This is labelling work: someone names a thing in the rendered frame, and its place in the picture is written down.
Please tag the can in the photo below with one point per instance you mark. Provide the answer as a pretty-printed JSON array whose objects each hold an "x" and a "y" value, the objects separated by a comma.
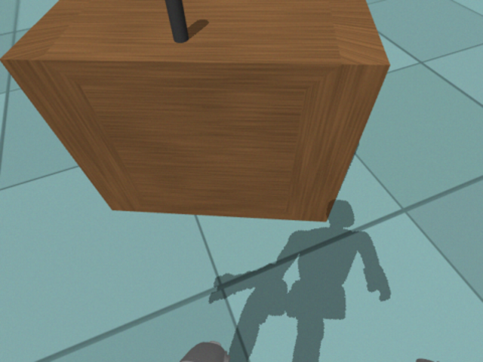
[{"x": 177, "y": 20}]

